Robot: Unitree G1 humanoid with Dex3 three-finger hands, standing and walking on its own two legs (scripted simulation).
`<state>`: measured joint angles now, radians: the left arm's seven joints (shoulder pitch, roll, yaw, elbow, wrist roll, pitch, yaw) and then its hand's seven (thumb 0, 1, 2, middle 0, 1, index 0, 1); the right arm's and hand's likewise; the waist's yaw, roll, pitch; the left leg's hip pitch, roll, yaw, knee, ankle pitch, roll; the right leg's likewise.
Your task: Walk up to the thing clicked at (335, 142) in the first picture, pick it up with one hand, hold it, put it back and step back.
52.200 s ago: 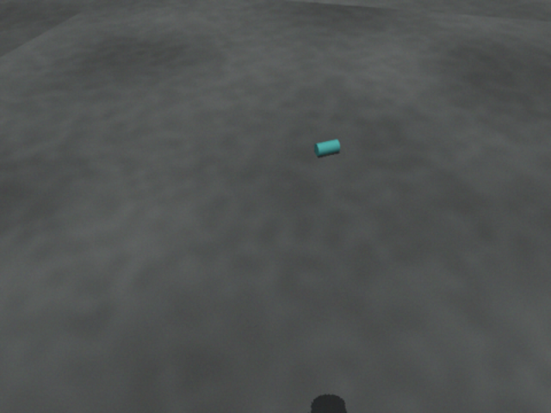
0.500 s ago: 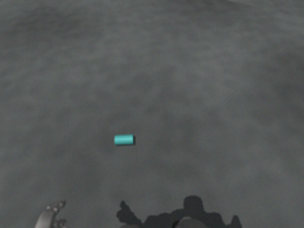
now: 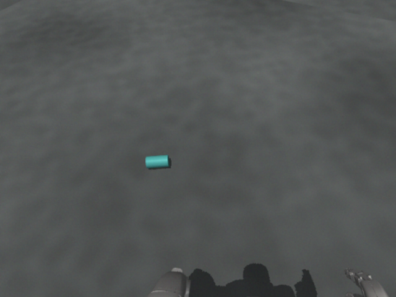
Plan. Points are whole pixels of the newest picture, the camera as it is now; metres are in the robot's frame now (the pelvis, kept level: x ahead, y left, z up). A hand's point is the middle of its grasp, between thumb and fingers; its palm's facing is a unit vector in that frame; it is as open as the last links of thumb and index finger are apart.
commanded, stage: step back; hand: left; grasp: from above
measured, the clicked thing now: (157, 161) +0.87 +0.30 -0.72
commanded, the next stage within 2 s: stand in 1.52 s
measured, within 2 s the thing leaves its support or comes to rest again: neither
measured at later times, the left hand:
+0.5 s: hand out of the picture -0.09 +0.26 -0.14, palm faces +0.04 -0.92 -0.39, open 7.4 cm
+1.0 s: hand out of the picture -0.17 +0.27 -0.14, palm faces +0.03 -0.93 -0.38, open 7.4 cm
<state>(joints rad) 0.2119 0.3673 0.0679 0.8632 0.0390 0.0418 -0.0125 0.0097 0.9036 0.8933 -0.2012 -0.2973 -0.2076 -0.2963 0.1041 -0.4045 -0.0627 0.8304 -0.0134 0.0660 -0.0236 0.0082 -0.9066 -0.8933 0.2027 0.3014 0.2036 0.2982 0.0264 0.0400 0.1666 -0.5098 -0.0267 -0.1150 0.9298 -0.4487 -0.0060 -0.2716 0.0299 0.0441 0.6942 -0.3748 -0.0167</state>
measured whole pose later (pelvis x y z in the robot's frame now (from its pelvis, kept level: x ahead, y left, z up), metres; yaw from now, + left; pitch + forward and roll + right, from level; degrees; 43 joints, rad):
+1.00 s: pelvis -0.22 -0.01 +0.01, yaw +2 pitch -3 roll +1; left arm 0.21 0.41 0.06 1.02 0.02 -0.01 -0.02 0.01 0.90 0.89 -0.20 -0.30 -0.21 -0.30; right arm 0.25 -0.34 -0.05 0.99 -0.05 -0.02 0.02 0.01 -0.91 -0.89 0.20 0.30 0.20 0.30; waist -0.01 -0.03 0.06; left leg -0.23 -0.02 -0.02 0.54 -0.26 0.01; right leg -0.26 -0.01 0.01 0.64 -0.43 -0.03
